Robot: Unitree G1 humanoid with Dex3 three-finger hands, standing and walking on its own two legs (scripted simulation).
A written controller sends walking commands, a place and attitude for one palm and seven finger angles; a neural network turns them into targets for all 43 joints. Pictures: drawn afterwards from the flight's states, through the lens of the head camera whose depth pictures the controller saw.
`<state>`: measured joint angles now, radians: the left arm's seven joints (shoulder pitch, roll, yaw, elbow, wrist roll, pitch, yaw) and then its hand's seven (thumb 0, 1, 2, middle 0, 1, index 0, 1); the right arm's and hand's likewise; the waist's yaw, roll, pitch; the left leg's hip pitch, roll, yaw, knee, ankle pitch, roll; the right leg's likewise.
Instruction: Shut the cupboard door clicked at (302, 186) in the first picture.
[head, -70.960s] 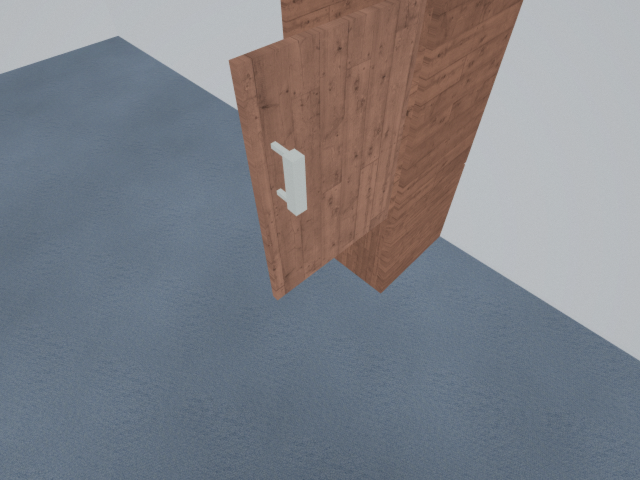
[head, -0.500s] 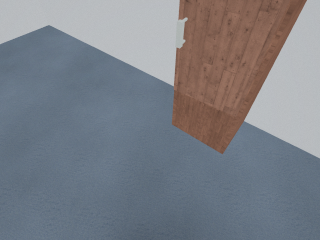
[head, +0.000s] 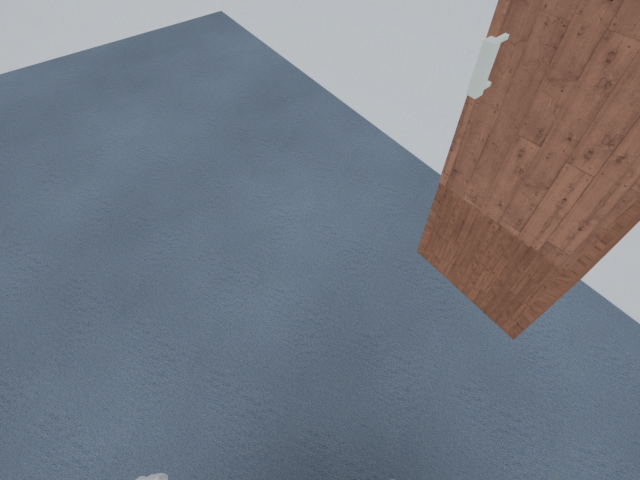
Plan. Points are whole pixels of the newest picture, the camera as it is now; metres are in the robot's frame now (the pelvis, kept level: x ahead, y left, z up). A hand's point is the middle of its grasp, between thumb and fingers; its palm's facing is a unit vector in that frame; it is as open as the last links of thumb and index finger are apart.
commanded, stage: walk to a spot facing it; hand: left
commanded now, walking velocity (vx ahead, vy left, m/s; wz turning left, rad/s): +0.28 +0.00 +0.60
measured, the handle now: (488, 65) +0.89 -0.34 +0.04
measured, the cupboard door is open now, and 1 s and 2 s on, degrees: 3 3 3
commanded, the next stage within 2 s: turn to face it in 0.58 s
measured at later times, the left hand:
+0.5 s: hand out of the picture -0.01 +0.19 -0.19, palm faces +0.43 -0.89 -0.19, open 7.4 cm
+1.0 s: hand (160, 388) +0.27 +0.27 -0.17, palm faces +0.36 -0.91 -0.20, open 7.3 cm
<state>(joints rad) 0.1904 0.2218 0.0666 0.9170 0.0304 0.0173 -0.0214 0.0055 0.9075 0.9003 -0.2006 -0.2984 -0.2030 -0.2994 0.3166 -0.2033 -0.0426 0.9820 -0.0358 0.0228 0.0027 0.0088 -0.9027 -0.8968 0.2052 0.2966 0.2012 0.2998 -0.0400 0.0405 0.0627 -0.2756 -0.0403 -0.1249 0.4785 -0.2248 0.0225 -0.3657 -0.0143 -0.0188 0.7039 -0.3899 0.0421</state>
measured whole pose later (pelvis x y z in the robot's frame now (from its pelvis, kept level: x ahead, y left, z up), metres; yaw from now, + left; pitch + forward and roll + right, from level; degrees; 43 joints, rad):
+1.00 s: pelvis +0.27 +0.08 -0.01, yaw +21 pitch -1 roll +0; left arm 0.19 0.15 0.04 0.94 0.03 -0.01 0.00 0.00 0.91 0.90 -0.20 -0.30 -0.20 -0.30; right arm 0.25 -0.19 -0.03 1.02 -0.01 0.02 -0.02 0.01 -0.91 -0.90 0.20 0.30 0.20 0.30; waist -0.01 0.04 0.09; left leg -0.29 0.00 0.06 0.86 -0.54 -0.01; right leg -0.37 0.01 -0.02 0.57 -0.20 -0.03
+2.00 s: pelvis +0.33 +0.13 -0.01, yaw -13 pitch +2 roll -1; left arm 0.20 0.23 0.07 0.88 0.02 0.07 -0.02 0.00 0.90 0.90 -0.20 -0.30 -0.21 -0.30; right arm 0.18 -0.23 -0.03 0.85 -0.02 0.01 -0.02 0.01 -0.91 -0.90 0.20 0.30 0.20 0.30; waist 0.01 -0.02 0.07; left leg -0.34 0.05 0.05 0.61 -0.29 -0.01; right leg -0.38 0.05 0.11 0.72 -0.42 0.02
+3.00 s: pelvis +0.37 +0.13 +0.00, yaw -45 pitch +1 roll -2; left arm 0.17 0.24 0.08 0.91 0.03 0.07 -0.03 0.00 0.91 0.90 -0.20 -0.30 -0.20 -0.30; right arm 0.25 -0.20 -0.01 0.93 -0.04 0.01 -0.03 0.01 -0.90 -0.90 0.20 0.30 0.20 0.30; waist -0.01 0.01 0.07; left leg -0.25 0.11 0.15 0.50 -0.26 0.01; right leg -0.37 -0.01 -0.03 0.85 -0.46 0.03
